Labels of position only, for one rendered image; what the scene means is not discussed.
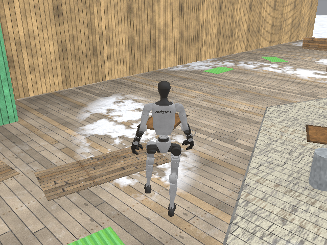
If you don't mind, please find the robot right forearm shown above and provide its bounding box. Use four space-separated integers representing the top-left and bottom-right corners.
184 124 193 142

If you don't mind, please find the left robot hand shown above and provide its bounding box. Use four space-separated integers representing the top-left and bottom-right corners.
131 143 143 155

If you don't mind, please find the humanoid robot head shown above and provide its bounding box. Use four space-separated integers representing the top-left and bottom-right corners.
155 81 173 106

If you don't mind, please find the robot left forearm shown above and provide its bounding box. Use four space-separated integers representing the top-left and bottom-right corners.
133 124 144 145

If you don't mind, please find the robot left shin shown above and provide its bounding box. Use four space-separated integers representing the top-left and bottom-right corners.
146 157 153 187

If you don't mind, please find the right robot hand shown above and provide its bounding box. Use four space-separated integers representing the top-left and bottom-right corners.
182 140 194 150

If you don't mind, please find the robot right upper arm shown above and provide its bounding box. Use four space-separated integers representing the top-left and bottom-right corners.
175 103 189 131

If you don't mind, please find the robot left upper arm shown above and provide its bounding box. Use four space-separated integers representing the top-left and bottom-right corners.
139 103 153 132

